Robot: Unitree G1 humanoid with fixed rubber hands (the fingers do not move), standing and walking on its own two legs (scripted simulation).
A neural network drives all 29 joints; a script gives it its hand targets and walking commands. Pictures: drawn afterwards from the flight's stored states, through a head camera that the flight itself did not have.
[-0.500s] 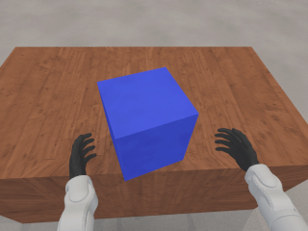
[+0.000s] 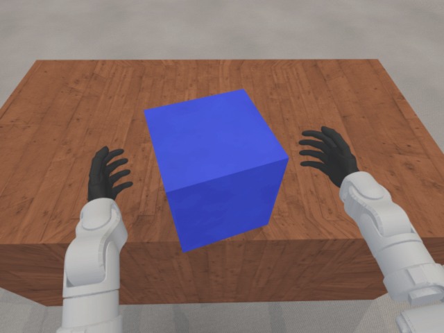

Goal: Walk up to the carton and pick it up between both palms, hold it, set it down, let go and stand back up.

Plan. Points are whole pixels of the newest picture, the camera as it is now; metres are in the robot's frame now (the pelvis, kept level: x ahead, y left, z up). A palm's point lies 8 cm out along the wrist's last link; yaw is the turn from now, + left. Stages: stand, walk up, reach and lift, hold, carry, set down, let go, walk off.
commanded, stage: reach and lift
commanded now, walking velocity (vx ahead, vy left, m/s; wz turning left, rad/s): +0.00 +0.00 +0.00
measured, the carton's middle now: (212, 173) +0.42 +0.08 +0.00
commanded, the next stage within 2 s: none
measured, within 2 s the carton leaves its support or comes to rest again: neither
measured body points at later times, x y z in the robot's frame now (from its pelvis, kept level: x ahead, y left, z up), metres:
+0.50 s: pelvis +0.00 +0.00 +0.00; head +0.04 +0.00 +0.45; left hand +0.34 +0.25 +0.14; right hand +0.46 -0.12 +0.14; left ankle +0.01 +0.16 -0.75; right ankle +0.02 -0.07 -0.75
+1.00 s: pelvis +0.01 +0.01 +0.00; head +0.06 +0.00 +0.45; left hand +0.38 +0.27 +0.15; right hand +0.51 -0.10 +0.17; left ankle +0.01 +0.16 -0.75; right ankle +0.02 -0.07 -0.75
